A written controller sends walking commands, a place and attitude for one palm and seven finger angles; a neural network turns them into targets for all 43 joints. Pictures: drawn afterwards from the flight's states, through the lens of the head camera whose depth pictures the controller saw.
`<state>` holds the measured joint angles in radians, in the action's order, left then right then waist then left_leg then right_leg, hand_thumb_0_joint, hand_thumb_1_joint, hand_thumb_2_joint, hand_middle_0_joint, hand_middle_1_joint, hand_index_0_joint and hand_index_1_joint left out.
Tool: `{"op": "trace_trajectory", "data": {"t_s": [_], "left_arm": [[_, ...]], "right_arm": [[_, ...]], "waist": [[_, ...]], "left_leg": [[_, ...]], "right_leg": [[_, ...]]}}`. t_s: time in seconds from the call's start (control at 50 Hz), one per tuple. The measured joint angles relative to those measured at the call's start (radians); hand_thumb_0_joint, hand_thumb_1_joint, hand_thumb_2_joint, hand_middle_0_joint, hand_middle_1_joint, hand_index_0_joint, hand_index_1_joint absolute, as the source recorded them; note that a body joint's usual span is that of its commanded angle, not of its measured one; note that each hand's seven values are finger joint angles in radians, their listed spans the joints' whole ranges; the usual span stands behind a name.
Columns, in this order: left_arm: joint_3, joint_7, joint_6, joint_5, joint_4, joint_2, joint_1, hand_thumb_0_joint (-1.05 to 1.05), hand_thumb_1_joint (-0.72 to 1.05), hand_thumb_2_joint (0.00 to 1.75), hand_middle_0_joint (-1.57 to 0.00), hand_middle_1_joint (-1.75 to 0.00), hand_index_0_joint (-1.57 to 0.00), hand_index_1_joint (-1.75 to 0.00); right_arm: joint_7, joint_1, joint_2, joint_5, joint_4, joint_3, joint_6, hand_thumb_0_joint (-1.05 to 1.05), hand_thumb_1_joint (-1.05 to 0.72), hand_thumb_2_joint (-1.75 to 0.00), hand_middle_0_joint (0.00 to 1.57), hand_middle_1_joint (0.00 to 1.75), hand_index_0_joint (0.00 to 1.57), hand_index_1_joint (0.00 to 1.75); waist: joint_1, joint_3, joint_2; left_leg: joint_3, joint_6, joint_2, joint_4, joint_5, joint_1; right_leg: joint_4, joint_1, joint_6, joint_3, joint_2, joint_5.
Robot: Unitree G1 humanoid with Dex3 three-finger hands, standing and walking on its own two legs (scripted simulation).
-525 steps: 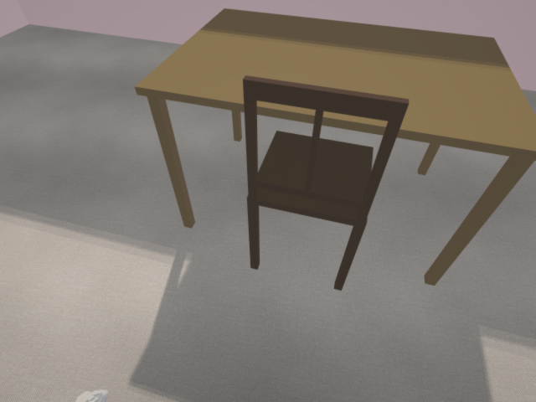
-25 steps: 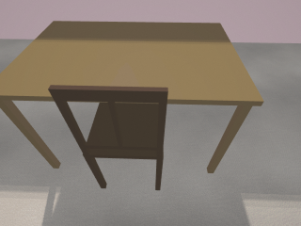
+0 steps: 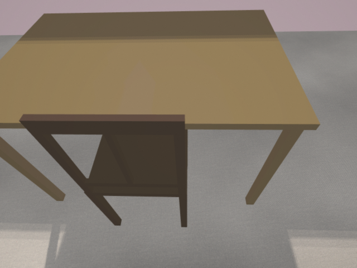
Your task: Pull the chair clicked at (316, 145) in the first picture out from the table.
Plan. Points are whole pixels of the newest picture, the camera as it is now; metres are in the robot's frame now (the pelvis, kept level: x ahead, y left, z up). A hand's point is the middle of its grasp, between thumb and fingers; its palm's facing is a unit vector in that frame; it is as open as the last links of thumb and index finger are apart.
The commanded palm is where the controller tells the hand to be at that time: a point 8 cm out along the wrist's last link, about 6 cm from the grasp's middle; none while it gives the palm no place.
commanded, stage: come to a stop and stand still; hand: left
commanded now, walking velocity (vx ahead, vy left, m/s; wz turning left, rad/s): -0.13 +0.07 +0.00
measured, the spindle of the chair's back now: (121, 160) +0.41 +0.20 -0.09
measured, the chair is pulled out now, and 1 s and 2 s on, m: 0.00 0.00 0.00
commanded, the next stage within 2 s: look again from close up in 1.92 s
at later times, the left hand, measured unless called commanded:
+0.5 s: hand out of the picture +0.05 +0.27 -0.17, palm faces +0.01 -0.97 -0.25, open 7.4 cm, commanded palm none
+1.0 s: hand out of the picture -0.03 +0.27 -0.17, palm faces -0.01 -0.98 -0.19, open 7.4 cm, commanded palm none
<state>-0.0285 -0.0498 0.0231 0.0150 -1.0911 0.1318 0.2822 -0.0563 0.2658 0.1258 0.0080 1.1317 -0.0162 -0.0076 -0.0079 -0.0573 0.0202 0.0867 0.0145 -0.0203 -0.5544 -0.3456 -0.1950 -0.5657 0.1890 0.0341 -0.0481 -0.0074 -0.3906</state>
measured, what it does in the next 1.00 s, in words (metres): steps on the spot: left foot, then right foot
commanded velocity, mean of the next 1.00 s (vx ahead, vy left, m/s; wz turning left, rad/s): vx -0.01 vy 0.01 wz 0.00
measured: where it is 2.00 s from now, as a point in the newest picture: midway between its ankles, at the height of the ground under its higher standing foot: outside the picture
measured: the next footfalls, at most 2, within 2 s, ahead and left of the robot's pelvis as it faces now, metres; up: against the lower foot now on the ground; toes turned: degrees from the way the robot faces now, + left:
left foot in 0.30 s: +0.05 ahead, +0.13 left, +0.00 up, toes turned -1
right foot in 0.48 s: +0.03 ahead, -0.06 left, +0.00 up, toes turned +1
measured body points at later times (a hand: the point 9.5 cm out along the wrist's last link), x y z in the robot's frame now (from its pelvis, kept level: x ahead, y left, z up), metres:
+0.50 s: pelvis -0.02 +0.08 -0.01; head -0.03 +0.08 +0.44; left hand +0.05 +0.32 -0.15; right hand +0.09 -0.17 -0.14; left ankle +0.01 +0.13 -0.73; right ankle -0.01 -0.07 -0.73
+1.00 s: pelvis -0.01 +0.10 +0.01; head +0.00 +0.11 +0.46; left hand -0.02 +0.33 -0.15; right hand -0.01 -0.14 -0.14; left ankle +0.01 +0.13 -0.73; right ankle -0.01 -0.06 -0.73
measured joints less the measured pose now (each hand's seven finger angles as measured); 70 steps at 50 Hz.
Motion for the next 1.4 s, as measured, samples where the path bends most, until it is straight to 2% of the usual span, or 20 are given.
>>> {"op": "trace_trajectory", "data": {"t_s": [0.1,0.18,0.24,0.28,0.3,0.32,0.34,0.4,0.44,0.48,0.52,0.6,0.76,0.92,1.1,1.2,1.4], "left_arm": [[-0.008,-0.012,0.001,0.008,0.041,0.026,-0.033,0.02,0.93,0.89,-0.20,-0.30,-0.20,-0.29],[-0.011,-0.010,-0.016,0.013,0.061,0.030,-0.038,0.01,0.91,0.89,-0.20,-0.30,-0.20,-0.29],[-0.011,-0.010,-0.025,0.013,0.068,0.034,-0.025,0.01,0.91,0.89,-0.20,-0.30,-0.20,-0.29],[-0.006,-0.012,-0.021,0.007,0.092,0.037,0.004,0.01,0.91,0.89,-0.20,-0.30,-0.20,-0.29],[-0.003,-0.011,-0.018,0.002,0.102,0.039,0.017,0.01,0.90,0.89,-0.20,-0.30,-0.20,-0.29],[0.000,-0.008,-0.020,-0.003,0.108,0.043,0.024,0.01,0.90,0.89,-0.20,-0.30,-0.20,-0.29],[0.002,-0.006,-0.026,-0.006,0.111,0.052,0.019,0.01,0.90,0.89,-0.20,-0.30,-0.20,-0.29],[0.004,-0.004,-0.047,-0.003,0.134,0.066,0.000,0.01,0.90,0.89,-0.20,-0.30,-0.20,-0.29],[0.010,0.003,-0.048,0.002,0.153,0.070,-0.019,0.01,0.90,0.89,-0.20,-0.30,-0.20,-0.29],[0.013,0.009,-0.041,0.007,0.172,0.076,-0.027,0.01,0.90,0.89,-0.20,-0.30,-0.20,-0.29],[0.018,0.014,-0.039,0.010,0.174,0.072,-0.029,0.00,0.90,0.89,-0.20,-0.30,-0.20,-0.29],[0.028,0.023,-0.046,0.011,0.178,0.065,0.004,0.00,0.90,0.89,-0.20,-0.30,-0.20,-0.29],[0.020,0.021,-0.051,0.010,0.139,0.067,0.064,0.00,0.90,0.89,-0.20,-0.30,-0.20,-0.29],[0.031,0.018,-0.048,0.004,0.067,0.051,0.091,0.01,0.90,0.89,-0.20,-0.30,-0.19,-0.29],[0.047,0.014,-0.027,0.000,0.030,0.027,0.075,0.01,0.90,0.89,-0.20,-0.30,-0.20,-0.29],[0.050,0.013,-0.017,-0.002,0.024,0.018,0.054,0.00,0.90,0.89,-0.20,-0.30,-0.20,-0.29],[0.049,0.006,-0.010,-0.008,0.019,0.027,0.020,0.01,0.91,0.89,-0.20,-0.30,-0.20,-0.29]], "right_arm": [[0.005,-0.059,0.032,-0.001,-0.029,-0.021,-0.032,0.01,-0.93,-0.90,0.20,0.29,0.20,0.30],[0.012,-0.119,0.062,-0.001,-0.070,-0.032,-0.040,0.01,-0.92,-0.90,0.20,0.29,0.20,0.30],[0.021,-0.150,0.077,-0.005,-0.113,-0.034,-0.033,0.00,-0.92,-0.90,0.20,0.29,0.20,0.30],[0.033,-0.151,0.085,-0.007,-0.163,-0.032,-0.017,0.00,-0.92,-0.90,0.20,0.29,0.19,0.30],[0.036,-0.145,0.091,-0.006,-0.188,-0.030,-0.006,0.00,-0.92,-0.90,0.20,0.29,0.19,0.30],[0.037,-0.136,0.097,-0.003,-0.207,-0.029,0.005,0.00,-0.91,-0.90,0.20,0.29,0.19,0.30],[0.036,-0.127,0.096,0.000,-0.218,-0.028,0.011,0.00,-0.91,-0.90,0.20,0.29,0.19,0.30],[0.036,-0.105,0.092,0.011,-0.238,-0.015,0.004,0.00,-0.91,-0.90,0.20,0.29,0.19,0.30],[0.038,-0.103,0.089,0.016,-0.247,-0.004,-0.003,0.00,-0.91,-0.90,0.20,0.29,0.19,0.30],[0.043,-0.105,0.079,0.016,-0.253,0.007,-0.010,0.00,-0.91,-0.90,0.20,0.29,0.19,0.30],[0.049,-0.102,0.073,0.015,-0.252,0.014,-0.016,0.00,-0.91,-0.90,0.20,0.29,0.20,0.30],[0.059,-0.062,0.055,0.018,-0.244,0.024,-0.018,0.00,-0.91,-0.90,0.20,0.29,0.20,0.30],[0.049,0.008,0.075,0.010,-0.191,0.012,-0.008,-0.01,-0.93,-0.90,0.21,0.30,0.20,0.30],[0.037,0.048,0.073,0.004,-0.117,0.016,0.001,0.00,-0.92,-0.90,0.20,0.29,0.20,0.30],[0.039,0.040,0.035,0.000,-0.076,0.034,0.018,0.00,-0.91,-0.90,0.20,0.29,0.20,0.30],[0.035,0.029,0.035,-0.001,-0.060,0.035,0.029,0.01,-0.92,-0.90,0.20,0.29,0.20,0.30],[0.028,0.005,0.037,-0.001,-0.045,0.034,0.042,0.00,-0.92,-0.90,0.20,0.29,0.20,0.30]], "waist": [[0.018,-0.045,-0.001],[0.034,-0.077,-0.016],[0.033,-0.079,-0.028],[0.021,-0.061,-0.032],[0.011,-0.049,-0.025],[0.004,-0.036,-0.019],[0.002,-0.023,-0.027],[0.022,0.015,-0.038],[0.030,0.026,-0.029],[0.035,0.032,-0.029],[0.030,0.033,-0.012],[0.019,0.058,0.018],[0.015,0.048,-0.004],[0.013,0.044,-0.027],[0.010,0.058,-0.033],[0.008,0.059,-0.034],[0.004,0.054,-0.039]], "left_leg": [[-0.032,0.011,0.017,-0.204,-0.159,-0.100],[-0.054,0.017,0.038,-0.285,-0.152,-0.163],[-0.058,0.016,0.040,-0.220,-0.120,-0.166],[-0.057,-0.013,0.044,-0.120,-0.026,-0.141],[-0.054,-0.029,0.040,-0.057,0.077,-0.114],[-0.055,-0.052,0.039,-0.035,0.096,-0.092],[-0.052,-0.070,0.050,-0.051,0.075,-0.087],[-0.035,-0.098,0.072,-0.073,0.035,-0.072],[-0.028,-0.106,0.080,-0.076,0.039,-0.076],[-0.017,-0.113,0.094,-0.084,0.044,-0.091],[-0.019,-0.119,0.099,-0.083,0.051,-0.098],[-0.023,-0.126,0.102,-0.024,0.084,-0.102],[-0.016,-0.148,0.122,0.066,0.140,-0.091],[-0.019,-0.147,0.137,0.123,0.153,-0.043],[-0.026,-0.135,0.131,0.164,0.152,-0.009],[-0.032,-0.126,0.123,0.162,0.138,-0.002],[-0.042,-0.103,0.102,0.140,0.103,0.017]], "right_leg": [[0.034,-0.005,0.010,0.008,-0.001,0.027],[0.059,-0.015,0.000,0.029,-0.008,0.049],[0.050,-0.010,-0.018,0.043,-0.011,0.051],[0.002,0.010,-0.031,0.051,-0.010,0.052],[-0.039,0.020,-0.035,0.047,-0.006,0.047],[-0.089,0.030,-0.038,0.042,-0.004,0.039],[-0.143,0.043,-0.036,0.049,-0.011,0.003],[-0.215,0.075,-0.028,0.064,-0.020,-0.122],[-0.182,0.087,-0.022,0.060,-0.019,-0.095],[-0.103,0.085,-0.017,0.072,-0.018,-0.009],[-0.082,0.087,-0.034,0.079,-0.017,0.075],[-0.031,0.091,-0.030,0.095,-0.006,0.062],[0.025,0.094,-0.022,0.129,-0.009,0.083],[0.074,0.052,-0.022,0.139,-0.019,0.133],[0.119,0.018,-0.053,0.136,-0.016,0.143],[0.129,0.005,-0.072,0.131,-0.010,0.138],[0.129,-0.024,-0.053,0.122,0.012,0.116]]}}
